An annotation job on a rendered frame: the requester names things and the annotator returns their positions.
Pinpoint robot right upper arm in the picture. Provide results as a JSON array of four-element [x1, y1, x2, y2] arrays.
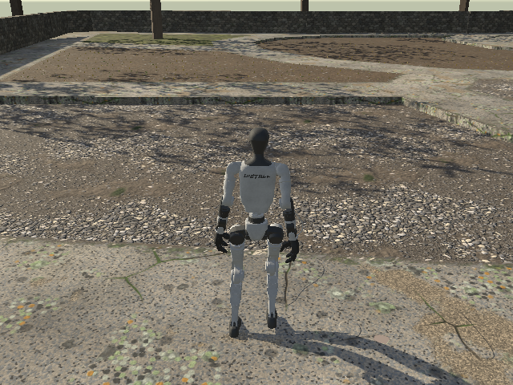
[[275, 162, 291, 209]]

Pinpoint robot left upper arm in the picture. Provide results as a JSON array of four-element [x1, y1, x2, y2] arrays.
[[222, 161, 241, 207]]

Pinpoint right robot hand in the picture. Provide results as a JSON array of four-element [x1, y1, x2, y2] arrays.
[[280, 239, 299, 263]]

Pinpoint left robot forearm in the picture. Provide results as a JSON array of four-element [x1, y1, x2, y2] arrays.
[[215, 194, 230, 234]]

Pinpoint left robot hand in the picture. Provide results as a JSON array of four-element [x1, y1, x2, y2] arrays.
[[214, 233, 230, 253]]

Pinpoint right robot forearm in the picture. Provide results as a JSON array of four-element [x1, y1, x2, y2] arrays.
[[283, 197, 298, 241]]

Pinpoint robot left foot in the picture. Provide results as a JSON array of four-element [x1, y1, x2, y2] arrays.
[[229, 316, 241, 338]]

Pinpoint robot torso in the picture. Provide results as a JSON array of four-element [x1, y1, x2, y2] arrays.
[[239, 158, 277, 241]]

